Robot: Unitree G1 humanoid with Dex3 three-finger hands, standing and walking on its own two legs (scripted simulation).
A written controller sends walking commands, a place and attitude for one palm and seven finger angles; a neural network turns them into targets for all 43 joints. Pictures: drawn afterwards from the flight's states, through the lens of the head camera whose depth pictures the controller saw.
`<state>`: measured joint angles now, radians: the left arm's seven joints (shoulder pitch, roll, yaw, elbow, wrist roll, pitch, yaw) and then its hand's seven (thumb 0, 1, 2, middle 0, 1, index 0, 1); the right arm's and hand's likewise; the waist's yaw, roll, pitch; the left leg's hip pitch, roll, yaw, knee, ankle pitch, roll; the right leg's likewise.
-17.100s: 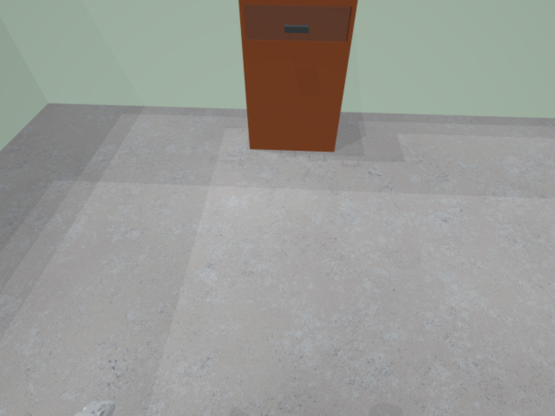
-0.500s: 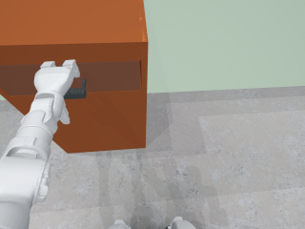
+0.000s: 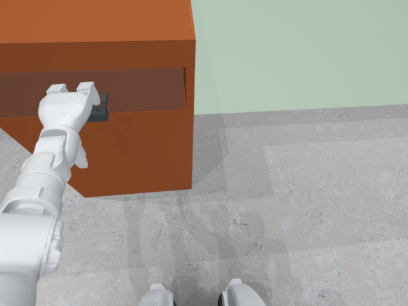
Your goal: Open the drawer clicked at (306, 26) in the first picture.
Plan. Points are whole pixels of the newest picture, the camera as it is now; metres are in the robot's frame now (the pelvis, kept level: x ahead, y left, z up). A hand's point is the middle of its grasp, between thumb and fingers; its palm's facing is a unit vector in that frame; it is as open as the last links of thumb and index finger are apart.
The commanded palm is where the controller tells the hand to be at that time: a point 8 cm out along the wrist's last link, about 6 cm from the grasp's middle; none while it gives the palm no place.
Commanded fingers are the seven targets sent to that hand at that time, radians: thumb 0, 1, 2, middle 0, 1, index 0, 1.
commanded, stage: lower the fingers behind the handle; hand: left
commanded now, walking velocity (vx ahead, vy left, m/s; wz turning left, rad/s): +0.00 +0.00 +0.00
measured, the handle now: (83, 106) +0.55 +0.24 -0.01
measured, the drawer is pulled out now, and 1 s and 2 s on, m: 0.00 0.00 0.01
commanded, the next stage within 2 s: lift the fingers back up to retry in 0.94 s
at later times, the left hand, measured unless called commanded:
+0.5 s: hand (81, 126) +0.49 +0.24 -0.01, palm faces -0.06 +0.00 -1.00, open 13.7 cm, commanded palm +0.48 +0.23 +0.02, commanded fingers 0.00 -0.50 0.30 -0.30 -1.20 -0.30 -1.20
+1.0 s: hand (81, 126) +0.49 +0.24 -0.01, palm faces -0.06 -0.01 -1.00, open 13.8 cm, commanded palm +0.48 +0.23 +0.02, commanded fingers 0.00 -0.50 0.30 -0.30 -1.20 -0.30 -1.20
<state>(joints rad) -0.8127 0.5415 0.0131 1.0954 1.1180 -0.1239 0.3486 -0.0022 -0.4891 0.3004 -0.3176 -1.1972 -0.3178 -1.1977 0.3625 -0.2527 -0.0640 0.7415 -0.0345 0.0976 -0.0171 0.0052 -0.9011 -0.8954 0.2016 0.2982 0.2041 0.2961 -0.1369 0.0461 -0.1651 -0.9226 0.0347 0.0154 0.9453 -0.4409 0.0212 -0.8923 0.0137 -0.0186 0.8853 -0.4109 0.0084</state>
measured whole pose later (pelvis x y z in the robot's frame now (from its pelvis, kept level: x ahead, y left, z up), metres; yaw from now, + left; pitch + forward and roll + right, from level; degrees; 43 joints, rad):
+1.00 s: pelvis -0.04 +0.00 -0.04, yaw +0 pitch +27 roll -3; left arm -0.99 0.62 -0.02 1.16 1.10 -0.09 0.30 0.00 -0.49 0.30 -0.30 -1.27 -0.31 -1.25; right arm 0.37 -0.26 -0.01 0.70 -0.02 0.06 -0.04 0.01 -0.90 -0.90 0.20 0.30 0.20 0.30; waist -0.18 0.06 -0.16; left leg -1.16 0.04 0.00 1.13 -0.45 0.03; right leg -1.12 0.01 -0.03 1.07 -0.42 0.01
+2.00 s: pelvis +0.02 -0.01 +0.02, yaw +1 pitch +19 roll -1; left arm -0.78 0.49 -0.03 1.03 1.07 -0.06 0.23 0.00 -0.49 0.30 -0.33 -1.20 -0.34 -1.21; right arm 0.29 -0.25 -0.05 0.67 -0.01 0.12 -0.03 0.00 -0.90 -0.90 0.20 0.30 0.20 0.30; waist -0.10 0.05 -0.15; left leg -0.70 0.03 0.01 0.78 -0.40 0.01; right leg -0.68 0.01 -0.01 0.74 -0.39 0.00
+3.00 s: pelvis +0.00 +0.00 +0.01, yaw +0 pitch +21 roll -2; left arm -0.88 0.55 -0.01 1.11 1.10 -0.09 0.28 0.00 -0.49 0.30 -0.32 -1.20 -0.34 -1.23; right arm 0.36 -0.26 -0.05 0.72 -0.01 0.09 -0.03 0.00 -0.90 -0.90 0.20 0.30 0.20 0.30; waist -0.14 0.04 -0.15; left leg -0.82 0.02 0.02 0.85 -0.40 0.02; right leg -0.79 0.01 -0.01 0.79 -0.37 0.01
